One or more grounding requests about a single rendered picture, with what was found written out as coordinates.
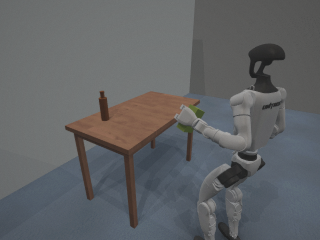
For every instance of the robot right forearm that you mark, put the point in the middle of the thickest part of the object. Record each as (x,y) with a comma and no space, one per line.
(272,136)

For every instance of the left robot hand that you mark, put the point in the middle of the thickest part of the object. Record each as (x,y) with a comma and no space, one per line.
(186,117)

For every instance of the robot left forearm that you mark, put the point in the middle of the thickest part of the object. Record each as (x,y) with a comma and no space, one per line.
(224,139)

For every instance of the left robot upper arm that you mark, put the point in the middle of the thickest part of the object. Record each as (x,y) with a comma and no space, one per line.
(241,104)

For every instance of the table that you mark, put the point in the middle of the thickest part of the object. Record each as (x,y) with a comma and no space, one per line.
(132,125)

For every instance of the robot head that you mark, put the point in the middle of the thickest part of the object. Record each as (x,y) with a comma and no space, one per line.
(266,53)

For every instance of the right robot upper arm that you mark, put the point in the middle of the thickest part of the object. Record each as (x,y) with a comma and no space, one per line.
(280,124)

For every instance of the sponge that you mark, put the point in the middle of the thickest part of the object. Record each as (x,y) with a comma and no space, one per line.
(198,112)

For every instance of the right robot thigh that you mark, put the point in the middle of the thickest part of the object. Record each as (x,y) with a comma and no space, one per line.
(232,193)

